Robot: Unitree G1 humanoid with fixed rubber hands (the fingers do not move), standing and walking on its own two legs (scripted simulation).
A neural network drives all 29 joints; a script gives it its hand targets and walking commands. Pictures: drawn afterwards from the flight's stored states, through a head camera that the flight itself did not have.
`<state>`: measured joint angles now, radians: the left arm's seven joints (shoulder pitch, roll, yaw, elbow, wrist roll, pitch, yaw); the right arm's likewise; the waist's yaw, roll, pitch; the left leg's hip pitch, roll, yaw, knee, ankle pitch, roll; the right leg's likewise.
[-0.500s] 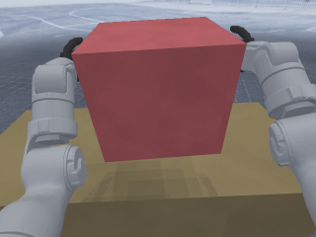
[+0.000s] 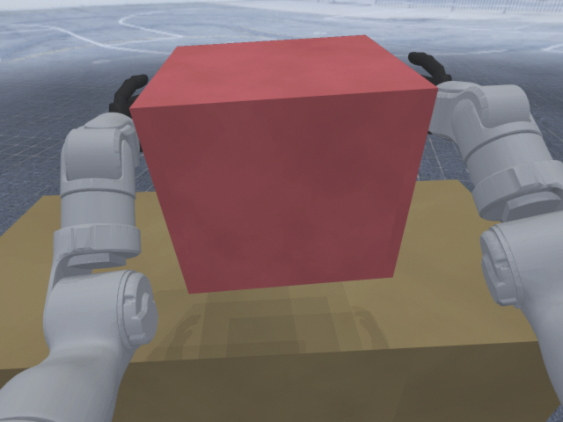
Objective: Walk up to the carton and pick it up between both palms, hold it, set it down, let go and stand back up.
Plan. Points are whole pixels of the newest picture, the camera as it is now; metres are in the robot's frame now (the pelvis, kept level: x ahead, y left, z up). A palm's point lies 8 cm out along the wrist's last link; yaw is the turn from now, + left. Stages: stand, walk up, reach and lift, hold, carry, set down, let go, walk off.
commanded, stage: hold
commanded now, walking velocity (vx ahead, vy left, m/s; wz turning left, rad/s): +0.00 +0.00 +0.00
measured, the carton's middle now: (281, 158) +0.41 +0.00 +0.26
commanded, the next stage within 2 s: none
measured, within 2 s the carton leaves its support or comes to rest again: neither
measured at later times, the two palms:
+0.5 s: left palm (129, 132) +0.37 +0.20 +0.32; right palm (432, 105) +0.36 -0.19 +0.34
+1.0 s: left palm (113, 120) +0.37 +0.21 +0.34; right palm (425, 95) +0.36 -0.18 +0.36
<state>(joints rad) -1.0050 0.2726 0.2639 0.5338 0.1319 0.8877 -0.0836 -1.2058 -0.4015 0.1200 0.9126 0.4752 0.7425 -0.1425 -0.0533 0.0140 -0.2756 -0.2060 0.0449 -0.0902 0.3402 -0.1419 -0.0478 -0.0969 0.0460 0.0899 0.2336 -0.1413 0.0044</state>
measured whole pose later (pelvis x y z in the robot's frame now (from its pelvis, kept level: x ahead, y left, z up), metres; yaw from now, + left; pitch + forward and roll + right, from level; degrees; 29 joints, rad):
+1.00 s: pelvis +0.00 +0.00 +0.00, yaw +1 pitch +1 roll -1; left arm -1.09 0.31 0.25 0.65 0.15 0.87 -0.12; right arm -1.27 -0.38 0.06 1.00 0.42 0.74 -0.13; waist -0.06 0.00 -0.29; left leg -0.22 0.04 -0.10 0.34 -0.14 -0.04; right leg -0.11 0.04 0.08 0.24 -0.15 0.01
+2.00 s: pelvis +0.00 +0.00 +0.00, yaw +0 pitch +1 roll -2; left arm -0.92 0.23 0.25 0.43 0.10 0.89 -0.03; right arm -1.17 -0.42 0.13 0.89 0.49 0.72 -0.13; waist -0.06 0.00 -0.26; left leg -0.21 0.04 -0.08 0.35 -0.15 -0.04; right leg -0.10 0.04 0.10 0.22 -0.14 0.01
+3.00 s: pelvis +0.00 +0.00 +0.00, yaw +1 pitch +1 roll -1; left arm -1.00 0.28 0.27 0.54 0.08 0.87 -0.06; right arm -1.20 -0.39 0.10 0.89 0.46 0.74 -0.16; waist -0.05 0.01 -0.28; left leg -0.22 0.04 -0.09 0.34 -0.13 -0.04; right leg -0.11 0.04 0.08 0.24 -0.14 0.01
